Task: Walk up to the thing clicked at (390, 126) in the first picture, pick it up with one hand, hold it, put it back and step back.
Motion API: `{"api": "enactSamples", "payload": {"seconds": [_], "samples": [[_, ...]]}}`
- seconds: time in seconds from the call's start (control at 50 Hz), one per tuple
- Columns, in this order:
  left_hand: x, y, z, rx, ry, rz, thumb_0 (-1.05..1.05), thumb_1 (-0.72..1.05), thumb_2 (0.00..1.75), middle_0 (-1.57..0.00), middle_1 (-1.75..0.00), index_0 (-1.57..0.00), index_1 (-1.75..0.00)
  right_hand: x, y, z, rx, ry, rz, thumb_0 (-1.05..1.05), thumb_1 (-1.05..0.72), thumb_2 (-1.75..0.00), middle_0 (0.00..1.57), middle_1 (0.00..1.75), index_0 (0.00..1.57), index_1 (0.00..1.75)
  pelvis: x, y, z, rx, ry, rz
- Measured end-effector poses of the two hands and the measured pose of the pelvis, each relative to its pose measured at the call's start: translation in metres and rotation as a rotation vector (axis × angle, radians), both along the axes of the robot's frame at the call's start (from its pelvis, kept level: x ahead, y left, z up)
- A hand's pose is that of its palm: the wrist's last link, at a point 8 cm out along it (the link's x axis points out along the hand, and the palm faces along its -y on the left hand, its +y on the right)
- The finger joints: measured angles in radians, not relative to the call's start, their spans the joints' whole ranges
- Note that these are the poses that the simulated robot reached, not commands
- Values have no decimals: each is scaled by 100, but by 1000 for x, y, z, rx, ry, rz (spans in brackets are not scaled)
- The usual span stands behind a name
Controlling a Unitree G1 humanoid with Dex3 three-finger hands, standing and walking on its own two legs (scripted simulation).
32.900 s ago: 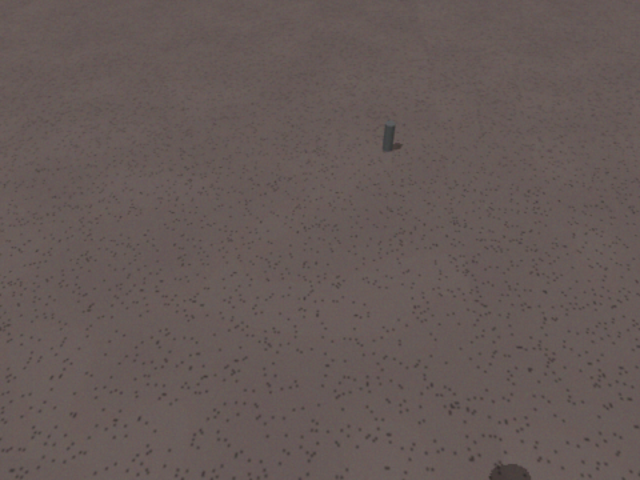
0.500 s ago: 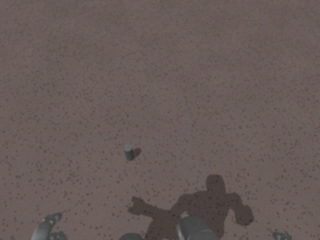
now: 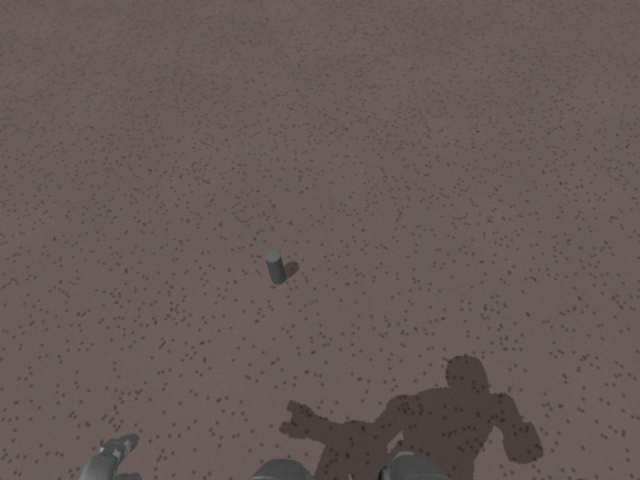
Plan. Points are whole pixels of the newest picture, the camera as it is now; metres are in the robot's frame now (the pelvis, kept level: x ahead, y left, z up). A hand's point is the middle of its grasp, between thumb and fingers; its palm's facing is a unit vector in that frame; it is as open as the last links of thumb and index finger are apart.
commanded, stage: step back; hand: left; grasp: from the side
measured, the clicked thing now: (275, 267) +0.78 +0.21 -0.68
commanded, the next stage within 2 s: stand in 1.62 s
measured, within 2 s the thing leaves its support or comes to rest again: neither
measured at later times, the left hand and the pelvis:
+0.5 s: hand out of the picture -0.10 +0.24 -0.15, palm faces -0.08 -0.92 -0.39, open 7.4 cm; pelvis -0.19 -0.03 -0.01, yaw -4 degrees
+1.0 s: hand out of the picture -0.21 +0.24 -0.14, palm faces +0.03 -0.93 -0.37, open 7.4 cm; pelvis -0.26 -0.03 +0.01, yaw +1 degrees
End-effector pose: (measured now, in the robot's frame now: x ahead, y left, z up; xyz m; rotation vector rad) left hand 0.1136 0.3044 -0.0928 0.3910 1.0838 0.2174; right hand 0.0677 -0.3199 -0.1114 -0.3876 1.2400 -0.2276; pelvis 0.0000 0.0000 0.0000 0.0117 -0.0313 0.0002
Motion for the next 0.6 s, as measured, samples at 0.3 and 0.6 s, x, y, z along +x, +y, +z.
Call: {"api": "enactSamples", "payload": {"seconds": [0.3,0.6], "samples": [[-107,10,-15,-41,56,11,1,90,90,-21,-30,-20,-30,-89,14,25,-26,-67,19,1,-90,-90,21,30,20,30,-104,3,7,-33,-3,-29],[-263,-25,-1,5,137,31,1,90,90,-21,-30,-20,-30,-189,-28,4,14,-98,-1,1,-90,-90,20,30,20,30,-215,-28,3,15,-1,-46]]}}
